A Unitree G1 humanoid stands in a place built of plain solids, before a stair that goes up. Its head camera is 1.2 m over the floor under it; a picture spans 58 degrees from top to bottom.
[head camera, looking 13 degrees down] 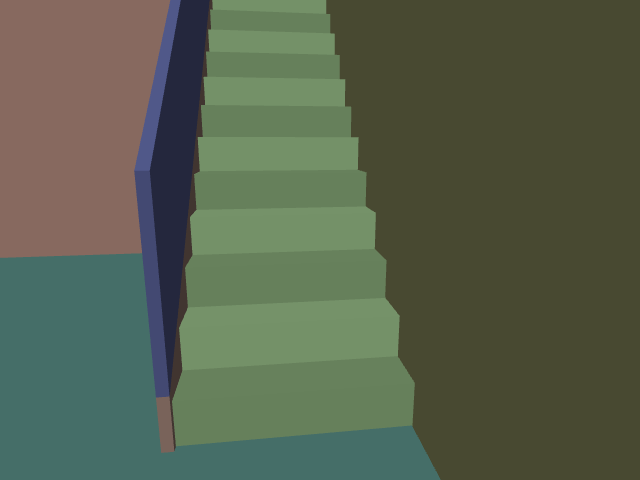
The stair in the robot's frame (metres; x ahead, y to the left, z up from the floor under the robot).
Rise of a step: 0.20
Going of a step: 0.24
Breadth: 0.99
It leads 8 degrees to the left of straight ahead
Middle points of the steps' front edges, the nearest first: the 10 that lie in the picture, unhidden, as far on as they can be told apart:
1.57 0.09 0.21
1.81 0.12 0.41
2.04 0.15 0.61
2.27 0.18 0.81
2.51 0.22 1.02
2.74 0.25 1.22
2.97 0.28 1.42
3.21 0.31 1.63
3.44 0.34 1.83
3.67 0.37 2.03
